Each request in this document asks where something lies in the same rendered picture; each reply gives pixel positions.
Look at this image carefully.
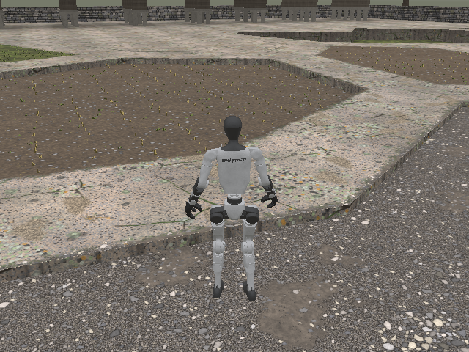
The left robot upper arm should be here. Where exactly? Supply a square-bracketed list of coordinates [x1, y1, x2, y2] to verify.
[197, 148, 218, 189]

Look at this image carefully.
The robot right forearm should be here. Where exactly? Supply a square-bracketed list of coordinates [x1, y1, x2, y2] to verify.
[263, 175, 276, 198]

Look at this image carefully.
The robot left forearm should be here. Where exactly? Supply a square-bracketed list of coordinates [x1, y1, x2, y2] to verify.
[188, 177, 204, 205]

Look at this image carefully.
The right robot upper arm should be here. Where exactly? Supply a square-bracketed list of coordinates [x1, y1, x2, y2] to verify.
[249, 147, 270, 186]

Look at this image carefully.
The robot head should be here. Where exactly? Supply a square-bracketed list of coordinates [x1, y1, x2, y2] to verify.
[221, 116, 246, 151]

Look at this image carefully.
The robot left hand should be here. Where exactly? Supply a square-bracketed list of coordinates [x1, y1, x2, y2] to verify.
[185, 202, 202, 219]

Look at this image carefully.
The robot right hand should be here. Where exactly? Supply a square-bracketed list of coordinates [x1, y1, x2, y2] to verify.
[261, 195, 278, 208]

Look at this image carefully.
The left robot thigh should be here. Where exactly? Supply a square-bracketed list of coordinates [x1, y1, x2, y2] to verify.
[210, 205, 226, 254]

